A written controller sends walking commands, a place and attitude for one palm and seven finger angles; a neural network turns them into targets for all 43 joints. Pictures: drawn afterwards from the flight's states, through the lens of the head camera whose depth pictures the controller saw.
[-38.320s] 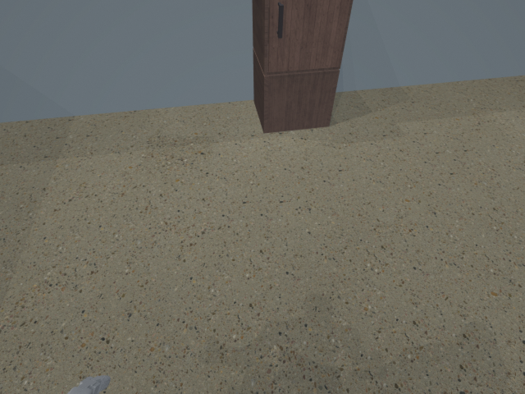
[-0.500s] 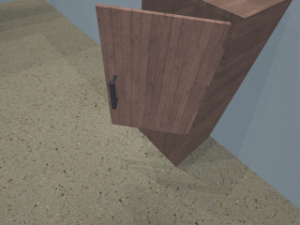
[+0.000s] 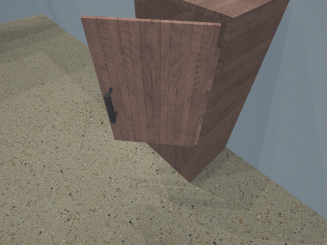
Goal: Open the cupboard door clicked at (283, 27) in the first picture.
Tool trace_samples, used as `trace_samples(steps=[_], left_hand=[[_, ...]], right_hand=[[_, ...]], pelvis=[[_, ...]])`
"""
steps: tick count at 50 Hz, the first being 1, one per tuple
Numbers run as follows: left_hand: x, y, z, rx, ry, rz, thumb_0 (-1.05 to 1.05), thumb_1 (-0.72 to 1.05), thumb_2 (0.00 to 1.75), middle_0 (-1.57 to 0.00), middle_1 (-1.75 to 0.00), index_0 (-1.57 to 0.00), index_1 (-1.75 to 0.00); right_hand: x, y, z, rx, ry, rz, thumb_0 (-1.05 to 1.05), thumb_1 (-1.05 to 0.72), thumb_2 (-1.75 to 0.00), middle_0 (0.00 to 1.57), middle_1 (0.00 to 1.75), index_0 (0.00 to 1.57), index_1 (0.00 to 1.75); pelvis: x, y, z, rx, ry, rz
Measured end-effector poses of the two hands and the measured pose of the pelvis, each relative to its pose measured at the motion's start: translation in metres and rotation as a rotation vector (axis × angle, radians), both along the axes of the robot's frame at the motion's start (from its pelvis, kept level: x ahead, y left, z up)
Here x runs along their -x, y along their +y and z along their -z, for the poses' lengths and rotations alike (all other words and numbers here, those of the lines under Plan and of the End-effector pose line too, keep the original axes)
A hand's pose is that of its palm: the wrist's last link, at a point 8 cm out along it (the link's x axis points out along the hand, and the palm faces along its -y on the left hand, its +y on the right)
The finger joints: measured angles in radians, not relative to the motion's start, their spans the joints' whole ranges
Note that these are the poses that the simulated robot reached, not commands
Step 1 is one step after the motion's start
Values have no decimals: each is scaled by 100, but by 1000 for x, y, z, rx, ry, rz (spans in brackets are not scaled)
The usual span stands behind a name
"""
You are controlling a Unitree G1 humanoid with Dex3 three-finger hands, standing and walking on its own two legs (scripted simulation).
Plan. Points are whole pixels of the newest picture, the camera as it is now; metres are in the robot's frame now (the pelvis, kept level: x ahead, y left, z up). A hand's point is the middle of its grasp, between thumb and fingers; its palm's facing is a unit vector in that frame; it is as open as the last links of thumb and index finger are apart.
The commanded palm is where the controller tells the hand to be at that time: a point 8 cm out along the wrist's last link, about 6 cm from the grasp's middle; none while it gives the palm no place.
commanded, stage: come to a stop and stand still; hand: left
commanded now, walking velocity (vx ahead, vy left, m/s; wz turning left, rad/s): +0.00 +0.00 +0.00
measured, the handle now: (111, 106) +0.62 +0.23 -0.07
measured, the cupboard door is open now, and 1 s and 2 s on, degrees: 41 41 41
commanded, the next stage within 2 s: look again from close up in 0.96 s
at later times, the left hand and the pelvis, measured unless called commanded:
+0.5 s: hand out of the picture +0.01 +0.15 -0.18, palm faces +0.05 -0.99 -0.16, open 7.3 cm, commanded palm none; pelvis +0.03 -0.01 +0.00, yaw +0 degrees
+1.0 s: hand out of the picture +0.02 +0.18 -0.18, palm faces +0.03 -0.98 -0.19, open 7.3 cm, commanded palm none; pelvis +0.03 +0.01 +0.00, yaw +0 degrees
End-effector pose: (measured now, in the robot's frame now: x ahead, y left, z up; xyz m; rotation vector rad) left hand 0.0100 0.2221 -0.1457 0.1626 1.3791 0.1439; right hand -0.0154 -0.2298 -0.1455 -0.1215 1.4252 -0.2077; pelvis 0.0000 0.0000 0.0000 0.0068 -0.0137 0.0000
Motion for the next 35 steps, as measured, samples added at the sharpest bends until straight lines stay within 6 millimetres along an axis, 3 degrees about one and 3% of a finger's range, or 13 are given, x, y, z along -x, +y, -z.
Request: trace_samples(steps=[12, 23, 35], left_hand=[[9, -20, 1, 23, 47, -29, 1, 93, 90, -20, -30, -20, -30], [8, -27, 4, 39, 71, -53, 0, 91, 90, -20, -30, -20, -30], [-4, -17, 6, 38, 54, -49, 0, 91, 90, -20, -30, -20, -30]], right_hand=[[11, 8, 1, -42, 78, -2, 0, -91, -90, 20, 30, 20, 30], [-22, 7, 1, -21, 34, -21, 0, -91, -90, 20, 30, 20, 30], [-51, 4, -4, 16, -24, -39, 0, -92, -90, 20, 30, 20, 30]], pelvis=[[-9, -13, -1, 0, -2, -7], [-24, -12, -1, -6, -1, -6], [-31, -4, -1, -7, -3, -4]])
